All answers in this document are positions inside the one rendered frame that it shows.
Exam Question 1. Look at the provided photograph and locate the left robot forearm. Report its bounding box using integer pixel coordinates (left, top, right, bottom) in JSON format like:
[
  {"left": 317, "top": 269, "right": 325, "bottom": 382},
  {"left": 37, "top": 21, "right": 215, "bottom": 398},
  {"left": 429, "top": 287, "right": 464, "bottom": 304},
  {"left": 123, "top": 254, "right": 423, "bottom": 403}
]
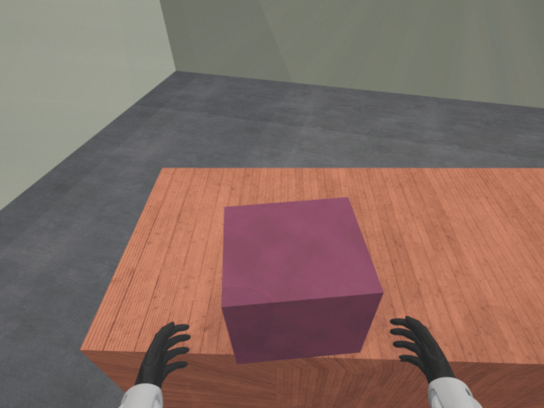
[{"left": 119, "top": 383, "right": 163, "bottom": 408}]

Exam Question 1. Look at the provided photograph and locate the left robot hand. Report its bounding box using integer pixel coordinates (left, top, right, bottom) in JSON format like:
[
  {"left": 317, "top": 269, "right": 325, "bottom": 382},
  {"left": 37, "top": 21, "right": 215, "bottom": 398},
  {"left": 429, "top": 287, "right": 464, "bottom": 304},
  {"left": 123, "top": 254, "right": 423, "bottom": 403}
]
[{"left": 134, "top": 321, "right": 190, "bottom": 388}]

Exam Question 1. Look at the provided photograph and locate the carton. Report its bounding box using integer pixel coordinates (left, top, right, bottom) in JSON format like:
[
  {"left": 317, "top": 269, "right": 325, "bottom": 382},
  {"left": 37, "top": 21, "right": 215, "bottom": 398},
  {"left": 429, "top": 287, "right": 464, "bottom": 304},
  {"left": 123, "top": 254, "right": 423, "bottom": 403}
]
[{"left": 221, "top": 197, "right": 383, "bottom": 365}]

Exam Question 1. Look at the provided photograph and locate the right robot hand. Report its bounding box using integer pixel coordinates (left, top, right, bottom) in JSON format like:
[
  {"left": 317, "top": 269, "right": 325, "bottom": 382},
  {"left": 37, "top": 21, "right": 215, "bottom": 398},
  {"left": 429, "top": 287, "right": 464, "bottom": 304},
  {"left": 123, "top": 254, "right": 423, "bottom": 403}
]
[{"left": 390, "top": 316, "right": 456, "bottom": 384}]

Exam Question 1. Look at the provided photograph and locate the right robot forearm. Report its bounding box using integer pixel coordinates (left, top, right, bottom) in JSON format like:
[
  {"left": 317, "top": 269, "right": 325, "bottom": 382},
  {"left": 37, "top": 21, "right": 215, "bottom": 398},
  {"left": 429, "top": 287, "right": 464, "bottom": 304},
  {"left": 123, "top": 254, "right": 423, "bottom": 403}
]
[{"left": 428, "top": 377, "right": 483, "bottom": 408}]

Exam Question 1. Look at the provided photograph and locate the pedestal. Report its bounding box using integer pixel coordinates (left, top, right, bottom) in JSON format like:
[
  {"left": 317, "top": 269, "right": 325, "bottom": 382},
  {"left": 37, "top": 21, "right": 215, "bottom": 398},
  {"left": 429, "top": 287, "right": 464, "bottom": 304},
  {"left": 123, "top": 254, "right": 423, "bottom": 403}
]
[{"left": 80, "top": 168, "right": 544, "bottom": 408}]

